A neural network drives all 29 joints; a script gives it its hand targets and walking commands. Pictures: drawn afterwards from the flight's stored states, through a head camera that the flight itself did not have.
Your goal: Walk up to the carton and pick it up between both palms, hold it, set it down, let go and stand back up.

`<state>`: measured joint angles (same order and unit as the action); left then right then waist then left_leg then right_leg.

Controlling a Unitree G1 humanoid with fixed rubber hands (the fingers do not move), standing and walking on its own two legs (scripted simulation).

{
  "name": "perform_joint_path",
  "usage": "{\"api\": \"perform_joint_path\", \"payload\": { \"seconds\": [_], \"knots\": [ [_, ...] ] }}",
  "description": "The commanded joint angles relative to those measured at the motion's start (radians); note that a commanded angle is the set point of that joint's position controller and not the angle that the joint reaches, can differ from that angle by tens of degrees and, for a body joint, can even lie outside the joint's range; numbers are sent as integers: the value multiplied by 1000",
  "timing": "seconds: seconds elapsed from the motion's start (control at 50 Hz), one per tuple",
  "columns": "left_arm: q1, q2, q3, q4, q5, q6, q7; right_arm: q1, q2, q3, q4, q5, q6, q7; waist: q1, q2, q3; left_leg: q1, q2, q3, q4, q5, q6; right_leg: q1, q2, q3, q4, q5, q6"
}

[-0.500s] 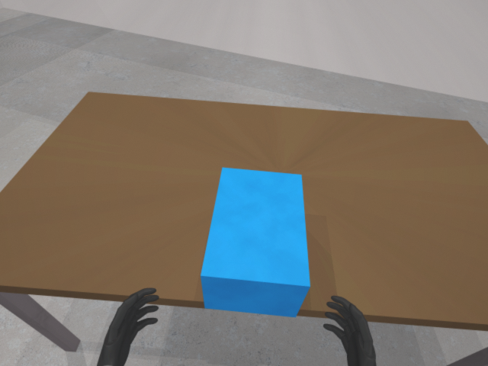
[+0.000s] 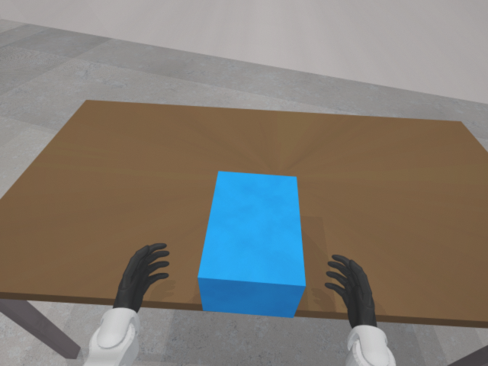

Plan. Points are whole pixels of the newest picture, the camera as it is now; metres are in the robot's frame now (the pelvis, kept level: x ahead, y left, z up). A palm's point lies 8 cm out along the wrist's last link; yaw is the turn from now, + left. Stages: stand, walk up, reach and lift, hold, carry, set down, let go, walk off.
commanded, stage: reach and lift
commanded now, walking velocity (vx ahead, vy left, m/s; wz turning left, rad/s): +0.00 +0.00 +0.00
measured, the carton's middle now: (253, 239) +0.41 +0.00 -0.07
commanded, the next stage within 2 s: none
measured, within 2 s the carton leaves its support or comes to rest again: neither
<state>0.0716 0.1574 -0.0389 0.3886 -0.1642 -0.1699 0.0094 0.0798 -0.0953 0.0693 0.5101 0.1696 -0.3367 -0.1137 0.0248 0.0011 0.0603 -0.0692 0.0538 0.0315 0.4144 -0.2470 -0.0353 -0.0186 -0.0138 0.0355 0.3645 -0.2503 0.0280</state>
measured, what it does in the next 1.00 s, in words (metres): stands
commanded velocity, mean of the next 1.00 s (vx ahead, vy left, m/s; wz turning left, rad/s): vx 0.00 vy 0.00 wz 0.00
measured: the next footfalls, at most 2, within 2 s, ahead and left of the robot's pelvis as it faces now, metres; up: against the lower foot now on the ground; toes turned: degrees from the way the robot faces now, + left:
none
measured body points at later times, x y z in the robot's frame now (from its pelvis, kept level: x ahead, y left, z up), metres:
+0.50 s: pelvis -0.01 +0.01 +0.00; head +0.00 +0.01 +0.45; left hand +0.34 +0.20 +0.05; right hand +0.33 -0.17 +0.04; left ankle -0.01 +0.13 -0.74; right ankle -0.03 -0.14 -0.74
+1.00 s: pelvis -0.02 +0.00 +0.00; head +0.02 +0.01 +0.45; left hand +0.42 +0.18 +0.08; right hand +0.41 -0.18 +0.09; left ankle -0.01 +0.13 -0.74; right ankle -0.02 -0.14 -0.74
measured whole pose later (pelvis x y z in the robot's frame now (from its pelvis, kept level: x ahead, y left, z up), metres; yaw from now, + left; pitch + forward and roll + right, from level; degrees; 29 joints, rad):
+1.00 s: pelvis -0.02 +0.00 +0.00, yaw +0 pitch +10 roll -1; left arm -0.74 0.19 0.09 0.89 -0.12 0.00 0.07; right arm -0.72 -0.15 -0.07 0.89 0.19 -0.04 -0.15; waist -0.03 0.00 -0.11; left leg -0.43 0.07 0.01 0.46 -0.19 -0.04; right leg -0.37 0.00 0.02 0.39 -0.19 0.03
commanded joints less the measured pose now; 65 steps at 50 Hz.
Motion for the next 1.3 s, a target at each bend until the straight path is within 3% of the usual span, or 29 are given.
{"api": "perform_joint_path", "payload": {
  "seconds": [0.0,0.12,0.32,0.4,0.42,0.44,0.46,0.5,0.58,0.6,0.68,0.7,0.72,0.74,0.78,0.8,0.82,0.84,0.9,0.92,0.94,1.0,1.02,1.04,1.06,1.1,1.18,1.22,1.28],
  "knots": [
    [-339,113,56,-162,-6,85,4,-317,-58,-35,-260,7,63,-34,8,33,-144,5,-66,40,-64,242,-18,-54,26,13,-79,215,-35],
    [-397,79,97,-250,13,126,33,-348,-60,-78,-305,-3,132,-35,20,34,-263,35,-47,39,-66,316,-29,-50,40,-9,-73,265,-34],
    [-652,92,114,-28,6,177,21,-577,-50,-95,-179,-17,226,-50,-17,-7,-377,-26,-56,38,-62,210,3,-84,27,-18,-58,226,-18],
    [-842,99,104,-66,12,189,30,-721,-110,-146,-121,-12,219,-59,-55,52,-470,49,-57,25,-5,368,-34,-145,44,-54,-45,308,-24],
    [-801,94,112,-76,16,191,36,-697,-110,-105,-132,20,214,-56,-15,75,-504,93,-51,35,9,456,-49,-132,51,-65,-44,370,-20],
    [-860,111,100,-111,11,201,39,-775,-154,-141,-177,30,203,-53,-43,92,-546,95,-43,24,14,470,-51,-158,67,-81,-47,359,-29],
    [-700,55,125,-82,52,212,41,-648,-133,-107,-102,43,195,-55,-14,103,-514,156,-41,25,25,594,-67,-118,71,-82,-44,451,-27],
    [-735,75,149,-94,72,233,39,-698,-149,-104,-113,54,193,-64,-15,84,-550,171,-45,29,37,644,-73,-93,79,-73,-52,526,-21],
    [-800,88,210,12,112,284,12,-790,-148,-79,-41,56,234,-69,-5,6,-460,95,-60,45,4,570,-46,-37,66,-51,-49,539,-1],
    [-841,92,215,22,118,293,12,-818,-129,-49,-4,71,250,-65,4,39,-402,67,-67,56,-16,516,-43,-19,65,-52,-56,490,-3],
    [-934,97,200,151,106,279,4,-929,-144,-72,71,58,280,-58,-22,-13,-329,-19,-69,53,-64,295,-15,-92,56,-46,-66,303,-6],
    [-1071,100,171,126,75,265,13,-1034,-143,-125,80,34,290,-50,-56,-41,-375,-30,-62,45,-70,216,-4,-143,64,-59,-81,193,-9],
    [-1120,118,158,112,46,251,26,-1071,-160,-143,13,43,280,-44,-39,-5,-464,-24,-66,32,-47,217,-7,-157,64,-55,-67,188,-10],
    [-1128,124,153,174,33,229,29,-1089,-142,-140,26,22,280,-52,-51,-50,-449,-52,-70,33,-39,200,1,-138,58,-56,-54,209,-8],
    [-1247,168,151,165,2,176,47,-1177,-165,-164,12,29,263,-51,-55,-26,-616,-44,-71,42,-2,230,2,-174,60,-64,-20,245,-3],
    [-1244,162,131,182,-5,168,57,-1126,-153,-176,93,19,269,-45,-90,16,-634,-8,-69,33,13,287,-12,-195,63,-85,-22,274,-8],
    [-1234,154,140,163,-8,151,62,-1151,-177,-172,59,22,249,-40,-46,26,-743,28,-63,32,40,363,-16,-200,62,-85,0,335,2],
    [-1291,169,120,207,-8,131,66,-1192,-177,-199,117,-9,244,-38,-81,24,-799,32,-60,23,71,391,-24,-225,68,-91,-1,356,-6],
    [-1293,162,142,319,56,115,65,-1184,-169,-177,267,-3,246,-32,-76,73,-856,57,-57,26,104,475,-42,-249,70,-92,24,439,-11],
    [-1297,176,164,314,62,107,66,-1202,-186,-140,221,34,232,-27,-44,100,-924,82,-57,37,114,541,-46,-235,70,-96,33,493,-16],
    [-1240,149,159,446,87,112,58,-1183,-175,-152,302,10,238,-30,-48,59,-860,49,-53,30,111,524,-44,-231,67,-94,32,510,-3],
    [-1146,125,187,546,146,94,31,-1117,-176,-119,460,39,211,-39,-31,86,-762,36,-63,41,121,594,-55,-183,61,-79,46,602,-2],
    [-1119,112,215,624,166,82,17,-1070,-114,-84,525,40,209,-47,-39,36,-664,-10,-68,50,104,580,-43,-146,57,-76,44,643,-3],
    [-1132,117,241,564,179,70,8,-1129,-159,-73,433,36,175,-47,-6,18,-699,-9,-75,48,107,623,-37,-89,60,-69,58,697,12],
    [-1084,114,247,725,189,46,-4,-1082,-83,-17,531,41,172,-54,-1,-36,-580,-115,-74,48,91,543,-19,-83,42,-60,70,705,16],
    [-1019,81,250,779,214,-20,-20,-1033,-66,-23,580,30,98,-62,-6,-35,-497,-181,-86,53,89,533,-9,-53,38,-47,95,774,18],
    [-1072,66,236,845,202,-176,-18,-1051,-28,-104,680,-35,-15,-47,-57,-51,-482,-245,-71,36,124,420,-9,-190,40,-43,104,587,8],
    [-1215,100,228,714,179,-230,11,-1131,-46,-137,635,-36,-81,-42,-57,53,-617,-205,-66,38,174,506,-47,-292,56,-57,137,552,3],
    [-1325,98,145,678,75,-339,59,-1214,-102,-184,570,-79,-174,-15,-108,114,-820,-145,-37,7,266,606,-85,-478,78,-93,178,483,-15]
  ]
}}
